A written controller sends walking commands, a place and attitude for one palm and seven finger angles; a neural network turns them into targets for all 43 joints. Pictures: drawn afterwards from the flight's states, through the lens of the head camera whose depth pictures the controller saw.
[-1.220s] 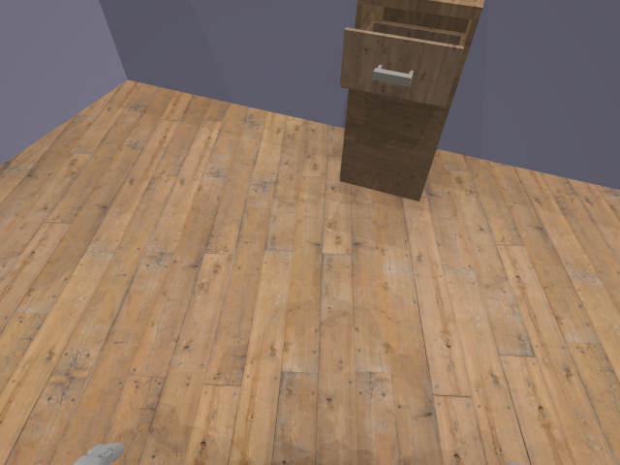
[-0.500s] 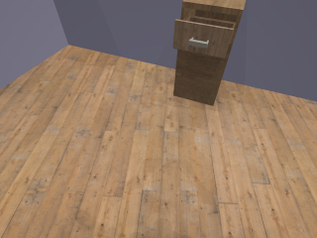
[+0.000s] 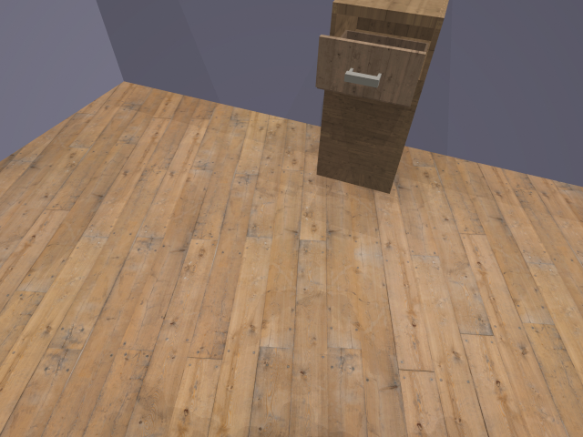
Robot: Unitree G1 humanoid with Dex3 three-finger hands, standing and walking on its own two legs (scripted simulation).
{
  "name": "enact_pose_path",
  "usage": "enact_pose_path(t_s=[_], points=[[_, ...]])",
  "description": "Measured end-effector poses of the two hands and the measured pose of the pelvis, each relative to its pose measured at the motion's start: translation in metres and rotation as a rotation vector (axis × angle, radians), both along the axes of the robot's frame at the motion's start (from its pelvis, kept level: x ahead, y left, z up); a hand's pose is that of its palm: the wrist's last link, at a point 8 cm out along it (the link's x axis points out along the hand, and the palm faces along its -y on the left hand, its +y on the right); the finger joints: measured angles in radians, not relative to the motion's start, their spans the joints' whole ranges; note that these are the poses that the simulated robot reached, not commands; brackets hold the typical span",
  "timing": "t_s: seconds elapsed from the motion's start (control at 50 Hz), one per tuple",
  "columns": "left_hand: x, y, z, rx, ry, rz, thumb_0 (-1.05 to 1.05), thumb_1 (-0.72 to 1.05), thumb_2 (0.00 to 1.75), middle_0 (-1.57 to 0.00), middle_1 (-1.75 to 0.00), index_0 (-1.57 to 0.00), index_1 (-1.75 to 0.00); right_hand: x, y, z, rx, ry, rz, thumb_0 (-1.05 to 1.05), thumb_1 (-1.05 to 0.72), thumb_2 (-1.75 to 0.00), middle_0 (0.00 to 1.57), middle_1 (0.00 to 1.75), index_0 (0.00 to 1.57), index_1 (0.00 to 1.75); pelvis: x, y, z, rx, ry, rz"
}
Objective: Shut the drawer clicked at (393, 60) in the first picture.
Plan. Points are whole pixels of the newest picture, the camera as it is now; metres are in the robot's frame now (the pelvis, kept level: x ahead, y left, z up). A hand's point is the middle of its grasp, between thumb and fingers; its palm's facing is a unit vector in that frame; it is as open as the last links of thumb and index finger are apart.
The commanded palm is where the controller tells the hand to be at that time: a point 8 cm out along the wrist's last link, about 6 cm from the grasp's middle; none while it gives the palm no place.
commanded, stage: look at it before walking up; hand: left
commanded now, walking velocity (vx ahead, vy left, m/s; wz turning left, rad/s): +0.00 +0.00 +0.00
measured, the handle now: (363, 76) +1.22 -0.17 -0.07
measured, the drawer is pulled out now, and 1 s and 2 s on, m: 0.23 0.23 0.23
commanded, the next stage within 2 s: walk to a spot facing it in 0.22 s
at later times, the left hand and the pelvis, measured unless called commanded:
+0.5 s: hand out of the picture +0.06 +0.23 -0.17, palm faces -0.02 -0.96 -0.28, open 7.4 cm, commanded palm none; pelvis +0.02 +0.00 -0.01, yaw -2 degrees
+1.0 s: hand (230, 353) +0.30 +0.14 -0.19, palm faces -0.16 -0.96 -0.23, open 7.3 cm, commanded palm none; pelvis +0.18 -0.05 -0.03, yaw -11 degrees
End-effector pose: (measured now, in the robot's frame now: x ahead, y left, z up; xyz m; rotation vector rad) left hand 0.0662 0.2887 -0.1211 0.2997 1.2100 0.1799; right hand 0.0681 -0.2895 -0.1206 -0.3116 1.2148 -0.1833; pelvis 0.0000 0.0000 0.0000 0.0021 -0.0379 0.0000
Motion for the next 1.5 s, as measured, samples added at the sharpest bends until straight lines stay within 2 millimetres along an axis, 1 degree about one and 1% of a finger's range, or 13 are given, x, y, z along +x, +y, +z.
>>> enact_pose_path(t_s=[0.4,0.6,0.68,0.76,0.86,0.94,0.98,1.02,1.14,1.24,1.32,1.4,1.5], points=[[-0.003,0.001,-0.001,0.008,0.027,0.017,0.00,0.90,0.90,-0.21,-0.30,-0.20,-0.30,0.012,0.003,-0.001,0.002,0.001,0.009,0.01,-0.90,-0.90,0.20,0.30,0.20,0.30,0.008,0.000,0.000,0.000,0.006,-0.004],[-0.023,-0.033,-0.036,-0.119,0.161,0.042,0.00,0.90,0.90,-0.20,-0.30,-0.20,-0.30,-0.013,0.040,-0.027,0.076,0.076,-0.086,0.01,-0.90,-0.90,0.20,0.30,0.20,0.30,0.048,0.006,-0.015,-0.020,0.023,-0.057],[-0.021,-0.043,-0.049,-0.159,0.245,0.033,0.00,0.90,0.90,-0.20,-0.30,-0.20,-0.30,-0.026,0.057,-0.033,0.089,0.106,-0.165,0.01,-0.90,-0.90,0.20,0.30,0.20,0.30,0.070,0.011,-0.022,-0.005,0.028,-0.102],[0.022,-0.053,-0.048,-0.164,0.269,-0.032,0.01,0.90,0.90,-0.20,-0.30,-0.20,-0.30,-0.053,0.074,-0.031,0.114,0.170,-0.267,0.00,-0.90,-0.90,0.20,0.29,0.20,0.30,0.093,0.006,-0.019,-0.002,0.019,-0.137],[0.127,-0.075,-0.040,-0.156,0.138,-0.117,0.01,0.92,0.90,-0.20,-0.30,-0.20,-0.30,-0.089,0.089,-0.025,0.171,0.363,-0.360,0.00,-0.90,-0.90,0.20,0.30,0.20,0.30,0.125,-0.011,-0.017,-0.011,0.023,-0.171],[0.208,-0.093,-0.042,-0.119,-0.020,-0.176,0.01,0.92,0.90,-0.20,-0.29,-0.20,-0.30,-0.092,0.081,-0.033,0.211,0.474,-0.413,0.01,-0.90,-0.90,0.20,0.30,0.20,0.30,0.157,-0.035,-0.032,-0.005,0.009,-0.188],[0.230,-0.100,-0.042,-0.107,-0.068,-0.171,0.01,0.92,0.90,-0.20,-0.29,-0.20,-0.30,-0.075,0.068,-0.039,0.210,0.475,-0.425,0.01,-0.90,-0.90,0.20,0.30,0.20,0.30,0.169,-0.044,-0.036,-0.009,-0.003,-0.188],[0.241,-0.105,-0.039,-0.103,-0.068,-0.167,0.00,0.92,0.90,-0.20,-0.29,-0.20,-0.30,-0.042,0.052,-0.041,0.195,0.419,-0.418,0.01,-0.90,-0.90,0.20,0.30,0.20,0.30,0.182,-0.049,-0.031,-0.016,-0.008,-0.190],[0.252,-0.124,-0.033,-0.133,0.029,-0.179,0.00,0.91,0.90,-0.20,-0.29,-0.20,-0.30,0.097,0.010,-0.030,0.142,0.104,-0.361,0.01,-0.91,-0.90,0.20,0.29,0.20,0.30,0.224,-0.055,-0.013,-0.024,0.014,-0.207],[0.260,-0.130,-0.039,-0.194,0.084,-0.144,0.00,0.91,0.90,-0.20,-0.29,-0.20,-0.30,0.202,-0.001,-0.013,0.121,-0.071,-0.292,0.01,-0.91,-0.90,0.20,0.29,0.20,0.30,0.267,-0.052,-0.009,-0.041,0.019,-0.214],[0.272,-0.122,-0.053,-0.227,0.133,-0.092,0.00,0.90,0.90,-0.21,-0.30,-0.20,-0.30,0.271,0.003,-0.007,0.094,-0.141,-0.235,0.00,-0.91,-0.90,0.20,0.29,0.20,0.30,0.309,-0.043,-0.015,-0.060,0.016,-0.210],[0.295,-0.108,-0.061,-0.217,0.203,-0.093,0.00,0.90,0.90,-0.21,-0.30,-0.20,-0.30,0.305,0.013,-0.010,0.075,-0.171,-0.241,0.00,-0.91,-0.90,0.20,0.29,0.20,0.30,0.345,-0.034,-0.021,-0.044,0.010,-0.236],[0.357,-0.101,-0.044,-0.188,0.189,-0.133,0.01,0.91,0.90,-0.20,-0.29,-0.20,-0.30,0.296,0.020,-0.005,0.064,-0.078,-0.347,-0.01,-0.95,-0.90,0.20,0.30,0.20,0.30,0.385,-0.034,-0.006,-0.025,0.016,-0.272]])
